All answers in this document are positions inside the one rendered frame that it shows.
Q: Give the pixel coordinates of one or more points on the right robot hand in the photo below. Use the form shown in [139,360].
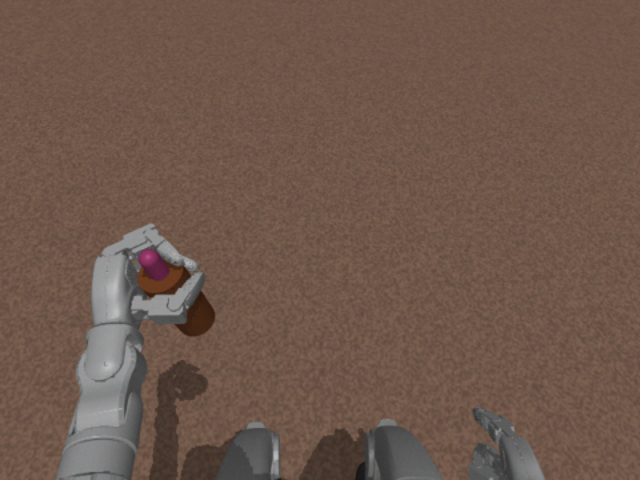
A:
[515,461]

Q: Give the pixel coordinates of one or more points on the left robot hand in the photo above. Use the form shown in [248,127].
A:
[116,295]

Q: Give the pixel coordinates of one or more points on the left robot arm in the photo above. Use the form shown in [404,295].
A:
[103,437]

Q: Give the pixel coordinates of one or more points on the bottle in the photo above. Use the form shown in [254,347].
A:
[158,277]

